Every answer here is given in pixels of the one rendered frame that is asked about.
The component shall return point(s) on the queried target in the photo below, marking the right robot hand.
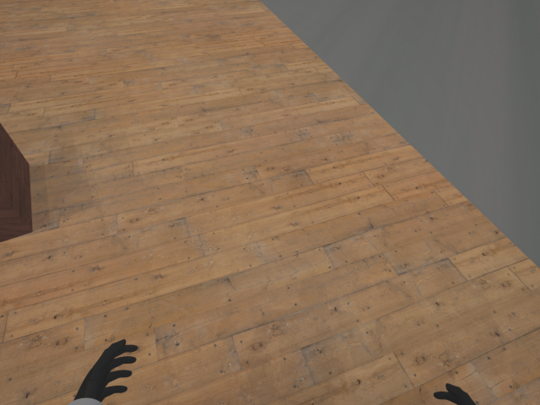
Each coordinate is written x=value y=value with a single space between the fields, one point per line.
x=455 y=394

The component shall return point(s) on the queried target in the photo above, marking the left robot hand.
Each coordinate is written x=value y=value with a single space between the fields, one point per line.
x=95 y=382

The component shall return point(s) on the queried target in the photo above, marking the pedestal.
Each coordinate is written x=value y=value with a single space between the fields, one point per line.
x=15 y=198

